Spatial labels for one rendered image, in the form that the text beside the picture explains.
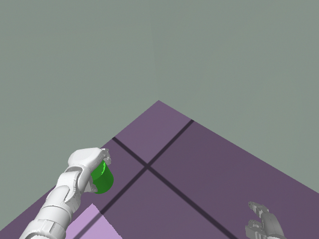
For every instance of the mug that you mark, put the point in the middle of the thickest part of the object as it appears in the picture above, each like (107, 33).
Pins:
(102, 178)

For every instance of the left robot hand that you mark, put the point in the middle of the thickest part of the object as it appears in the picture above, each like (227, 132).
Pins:
(90, 158)

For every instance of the right robot hand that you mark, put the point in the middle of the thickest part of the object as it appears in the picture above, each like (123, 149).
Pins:
(269, 223)

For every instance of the left robot arm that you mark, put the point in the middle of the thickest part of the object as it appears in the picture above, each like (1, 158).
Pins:
(57, 212)

